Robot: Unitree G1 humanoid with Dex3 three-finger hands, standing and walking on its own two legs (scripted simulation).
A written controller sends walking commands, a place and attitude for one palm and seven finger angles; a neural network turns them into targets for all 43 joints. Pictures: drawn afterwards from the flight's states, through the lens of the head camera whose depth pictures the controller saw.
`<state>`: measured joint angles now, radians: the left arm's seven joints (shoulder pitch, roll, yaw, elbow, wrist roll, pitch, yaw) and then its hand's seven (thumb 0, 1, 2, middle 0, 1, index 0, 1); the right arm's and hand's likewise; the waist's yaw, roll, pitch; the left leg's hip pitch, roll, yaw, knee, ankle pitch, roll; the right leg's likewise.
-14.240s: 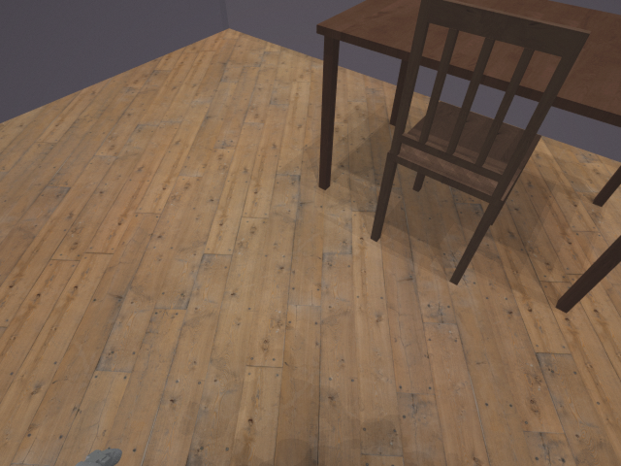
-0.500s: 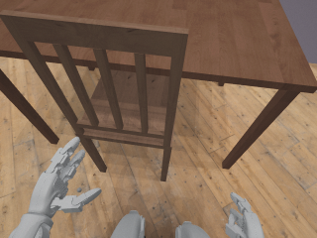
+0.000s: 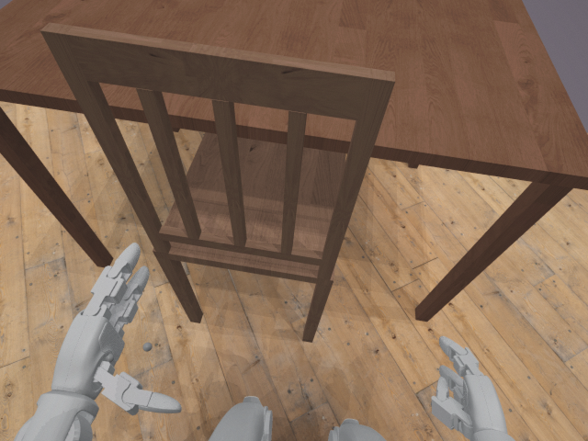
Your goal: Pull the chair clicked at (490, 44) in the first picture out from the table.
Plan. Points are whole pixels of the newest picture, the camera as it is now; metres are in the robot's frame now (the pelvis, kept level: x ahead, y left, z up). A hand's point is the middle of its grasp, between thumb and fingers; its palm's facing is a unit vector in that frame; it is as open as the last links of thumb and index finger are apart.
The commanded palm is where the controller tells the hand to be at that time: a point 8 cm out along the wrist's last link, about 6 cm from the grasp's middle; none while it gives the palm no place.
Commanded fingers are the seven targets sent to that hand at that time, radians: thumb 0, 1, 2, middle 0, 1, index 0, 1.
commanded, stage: raise the hand toward the chair's back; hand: left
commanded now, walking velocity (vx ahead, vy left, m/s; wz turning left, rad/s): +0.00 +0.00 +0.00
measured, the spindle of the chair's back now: (233, 186) +0.48 +0.13 +0.02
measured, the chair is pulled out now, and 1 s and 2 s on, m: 0.00 0.00 0.00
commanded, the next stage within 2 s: aim the fingers beside a spindle in 0.82 s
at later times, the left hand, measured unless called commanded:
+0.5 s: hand (129, 325) +0.24 +0.21 +0.05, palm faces -0.07 -1.00 -0.06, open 16.9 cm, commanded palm +0.22 +0.27 +0.05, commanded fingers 0.00 -0.50 0.30 -0.06 -0.08 -0.06 -0.08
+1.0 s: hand (146, 328) +0.24 +0.19 +0.05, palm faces -0.06 -1.00 -0.07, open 16.9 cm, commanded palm +0.23 +0.25 +0.04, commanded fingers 0.00 -0.50 0.30 -0.06 -0.08 -0.06 -0.08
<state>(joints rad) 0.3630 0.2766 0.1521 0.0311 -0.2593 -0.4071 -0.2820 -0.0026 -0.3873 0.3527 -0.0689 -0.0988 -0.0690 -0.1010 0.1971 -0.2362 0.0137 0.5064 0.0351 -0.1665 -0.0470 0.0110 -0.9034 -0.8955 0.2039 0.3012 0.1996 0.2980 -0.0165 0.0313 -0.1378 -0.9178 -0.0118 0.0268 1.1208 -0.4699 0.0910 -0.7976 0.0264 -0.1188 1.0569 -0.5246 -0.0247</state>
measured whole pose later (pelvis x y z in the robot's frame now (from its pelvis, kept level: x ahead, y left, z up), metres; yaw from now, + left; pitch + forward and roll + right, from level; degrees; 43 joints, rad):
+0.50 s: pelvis +0.00 +0.01 +0.01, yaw +0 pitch +14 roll -4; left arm 0.28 0.31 0.21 0.11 -0.29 -0.38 -0.33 -0.01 -0.50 0.30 -0.06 -0.08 -0.06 -0.08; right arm 0.27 -0.26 0.02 0.54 0.04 -0.17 -0.04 0.01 -0.90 -0.90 0.21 0.30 0.20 0.30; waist -0.04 0.04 -0.13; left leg -0.87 -0.02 0.04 1.06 -0.44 0.10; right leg -0.75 0.02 -0.10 0.99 -0.49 -0.01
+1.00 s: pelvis +0.00 -0.01 +0.01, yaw +0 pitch +14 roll -4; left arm 0.28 0.30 0.20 0.14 -0.29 -0.42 -0.33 -0.01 -0.50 0.30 -0.06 -0.08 -0.06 -0.08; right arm 0.24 -0.25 0.03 0.54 0.04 -0.18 -0.04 0.01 -0.90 -0.90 0.21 0.30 0.20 0.30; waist -0.03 0.04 -0.13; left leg -0.87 -0.01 0.02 1.07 -0.45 0.08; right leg -0.75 0.03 -0.12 1.01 -0.51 -0.04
